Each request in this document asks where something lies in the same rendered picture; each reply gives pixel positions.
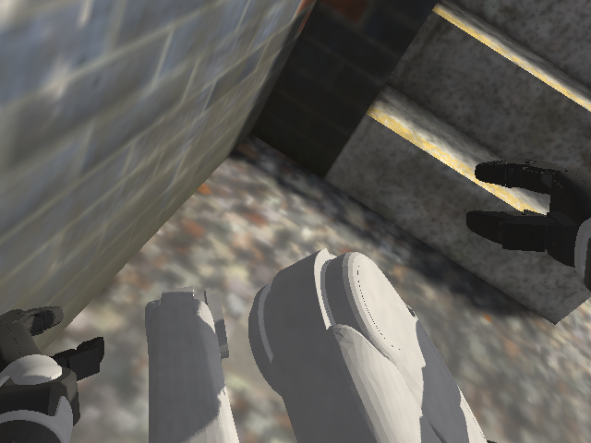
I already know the robot left shin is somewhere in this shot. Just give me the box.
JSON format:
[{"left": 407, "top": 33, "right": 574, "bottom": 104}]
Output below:
[{"left": 145, "top": 299, "right": 161, "bottom": 342}]

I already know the left robot forearm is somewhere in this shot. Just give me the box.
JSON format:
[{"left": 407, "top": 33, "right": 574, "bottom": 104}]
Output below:
[{"left": 0, "top": 354, "right": 80, "bottom": 443}]

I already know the left robot hand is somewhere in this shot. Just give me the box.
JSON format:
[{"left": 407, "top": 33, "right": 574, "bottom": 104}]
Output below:
[{"left": 0, "top": 306, "right": 104, "bottom": 381}]

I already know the robot left thigh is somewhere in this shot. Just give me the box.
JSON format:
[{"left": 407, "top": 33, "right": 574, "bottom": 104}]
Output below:
[{"left": 148, "top": 286, "right": 239, "bottom": 443}]

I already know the right robot hand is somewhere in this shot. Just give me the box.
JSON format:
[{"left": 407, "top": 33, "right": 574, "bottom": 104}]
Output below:
[{"left": 466, "top": 159, "right": 591, "bottom": 268}]

